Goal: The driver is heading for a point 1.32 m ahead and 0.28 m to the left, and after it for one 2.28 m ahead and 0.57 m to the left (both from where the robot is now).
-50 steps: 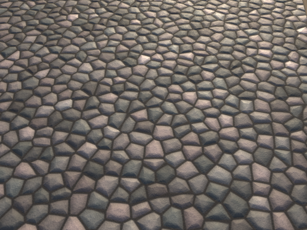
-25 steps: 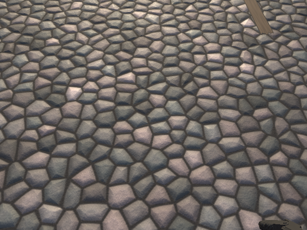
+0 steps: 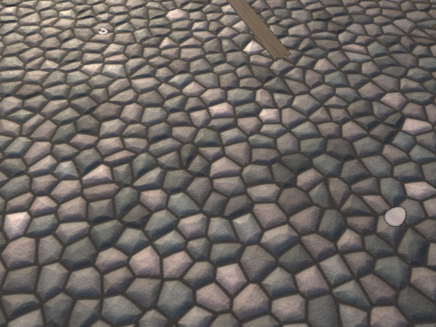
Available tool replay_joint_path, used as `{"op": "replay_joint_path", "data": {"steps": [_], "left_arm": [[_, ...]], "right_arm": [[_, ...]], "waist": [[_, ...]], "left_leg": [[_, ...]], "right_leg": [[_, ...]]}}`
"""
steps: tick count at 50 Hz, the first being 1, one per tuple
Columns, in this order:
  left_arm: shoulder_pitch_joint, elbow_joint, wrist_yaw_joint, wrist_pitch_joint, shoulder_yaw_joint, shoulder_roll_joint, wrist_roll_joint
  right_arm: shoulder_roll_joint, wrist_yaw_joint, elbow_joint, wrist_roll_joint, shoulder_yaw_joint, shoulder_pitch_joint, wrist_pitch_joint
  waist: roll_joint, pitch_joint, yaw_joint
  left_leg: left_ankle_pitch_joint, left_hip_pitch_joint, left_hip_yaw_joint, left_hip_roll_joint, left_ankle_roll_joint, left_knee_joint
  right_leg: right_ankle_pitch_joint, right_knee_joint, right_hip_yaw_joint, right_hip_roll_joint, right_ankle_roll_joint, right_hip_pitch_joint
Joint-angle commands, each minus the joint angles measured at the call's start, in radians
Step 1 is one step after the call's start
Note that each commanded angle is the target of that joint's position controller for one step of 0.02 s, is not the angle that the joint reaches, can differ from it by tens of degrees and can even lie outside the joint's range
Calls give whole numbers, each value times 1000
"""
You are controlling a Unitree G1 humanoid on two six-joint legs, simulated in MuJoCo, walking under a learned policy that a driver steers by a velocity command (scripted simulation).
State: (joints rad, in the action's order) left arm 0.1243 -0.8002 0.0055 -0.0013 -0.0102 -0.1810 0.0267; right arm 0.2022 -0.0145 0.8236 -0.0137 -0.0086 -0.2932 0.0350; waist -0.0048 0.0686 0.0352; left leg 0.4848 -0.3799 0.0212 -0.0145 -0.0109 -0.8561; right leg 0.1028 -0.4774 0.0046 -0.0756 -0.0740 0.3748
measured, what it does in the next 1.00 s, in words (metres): steps on the spot: left foot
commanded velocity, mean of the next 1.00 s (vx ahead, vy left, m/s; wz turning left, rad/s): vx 0.01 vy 0.00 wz -0.02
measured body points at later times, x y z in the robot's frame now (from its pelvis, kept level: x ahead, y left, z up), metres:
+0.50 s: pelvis +0.04 +0.04 +0.01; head +0.04 +0.04 +0.46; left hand +0.06 +0.29 -0.14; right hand +0.09 -0.20 -0.14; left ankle +0.02 +0.14 -0.73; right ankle +0.09 -0.08 -0.73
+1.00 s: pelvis +0.06 +0.05 +0.01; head +0.07 +0.05 +0.46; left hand +0.08 +0.28 -0.15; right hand +0.05 -0.18 -0.15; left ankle +0.02 +0.14 -0.73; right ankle +0.09 -0.08 -0.73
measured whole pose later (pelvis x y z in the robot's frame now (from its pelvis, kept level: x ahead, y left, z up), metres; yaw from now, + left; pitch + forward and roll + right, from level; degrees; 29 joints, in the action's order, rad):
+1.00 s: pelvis +0.06 +0.05 +0.01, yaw +0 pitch -2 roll +0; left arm 0.22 -1.16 0.04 0.01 0.02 -0.16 0.01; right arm 0.15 -0.04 1.12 -0.02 -0.02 -0.29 0.00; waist 0.00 0.04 0.00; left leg 0.29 -0.08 0.00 0.03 0.03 -0.41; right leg 0.18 -0.41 0.05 -0.02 0.01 0.20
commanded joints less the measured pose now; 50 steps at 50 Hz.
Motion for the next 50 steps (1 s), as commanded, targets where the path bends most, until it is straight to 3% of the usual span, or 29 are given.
{"op": "replay_joint_path", "data": {"steps": [1,3,4,5,6,7,8,11,15,21,33,50], "left_arm": [[-2,33,-1,-7,45,-137,0],[-26,22,-3,8,48,-136,-10],[-7,10,-3,14,46,-122,-10],[19,-1,-5,16,42,-104,-10],[55,-4,-9,20,44,-92,-26],[47,-25,-11,22,47,-94,-26],[65,-42,-13,19,48,-88,-18],[116,-91,-10,3,53,-103,-5],[130,-140,3,-7,54,-115,-15],[154,-205,14,-10,52,-114,-17],[162,-291,30,-1,48,-97,-20],[144,-350,36,6,40,-64,-21]], "right_arm": [[77,-3,13,3,-28,-159,22],[60,0,26,-7,-28,-149,20],[69,1,22,-20,-29,-126,14],[104,-1,13,-35,-33,-118,2],[158,-2,4,-24,-45,-54,-6],[130,1,0,-18,-39,4,-14],[122,1,1,-13,-37,46,-22],[116,-3,25,-5,-42,41,-36],[100,-6,63,-4,-45,0,-34],[95,-7,116,-1,-48,-9,-39],[61,-19,217,-1,-33,-34,-41],[30,-27,295,-3,-18,-65,-40]], "waist": [[126,-187,7],[119,-154,27],[90,-113,23],[20,-74,14],[-110,-29,-36],[-121,1,-47],[-115,12,-68],[-111,-14,-67],[-31,3,-39],[5,-21,-33],[-3,-26,-39],[-2,1,-36]], "left_leg": [[-108,189,-21,16,3,135],[-231,285,-40,30,19,284],[-244,315,-8,11,33,360],[-179,309,104,-85,56,458],[16,105,217,-167,84,562],[136,-54,253,-182,84,643],[133,-88,230,-161,67,652],[6,-4,167,-115,54,622],[-117,103,132,-91,66,581],[-230,172,109,-79,72,554],[-369,204,82,-68,71,530],[-357,212,77,-66,68,532]], "right_leg": [[-117,169,206,240,-137,-22],[237,185,212,206,-82,77],[378,197,221,189,-33,141],[410,159,204,161,16,182],[312,108,109,81,43,73],[177,41,78,63,52,-96],[111,28,74,66,51,-159],[54,54,93,97,45,-183],[53,104,120,119,48,-124],[2,123,129,132,48,-155],[-97,101,124,146,35,-216],[-85,108,118,145,38,-219]]}}
Keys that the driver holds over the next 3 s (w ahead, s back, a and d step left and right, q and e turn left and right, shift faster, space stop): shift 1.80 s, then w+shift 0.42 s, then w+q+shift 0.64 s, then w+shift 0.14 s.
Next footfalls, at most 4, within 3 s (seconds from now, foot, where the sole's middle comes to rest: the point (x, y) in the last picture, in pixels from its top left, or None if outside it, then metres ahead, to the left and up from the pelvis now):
0.10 left None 0.06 0.14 -0.77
2.14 right None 0.26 -0.11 -0.77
2.64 left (220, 261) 0.66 0.01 -0.77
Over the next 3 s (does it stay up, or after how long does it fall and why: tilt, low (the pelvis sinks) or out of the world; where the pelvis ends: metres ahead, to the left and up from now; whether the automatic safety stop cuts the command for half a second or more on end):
stays up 0.85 0.04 -0.01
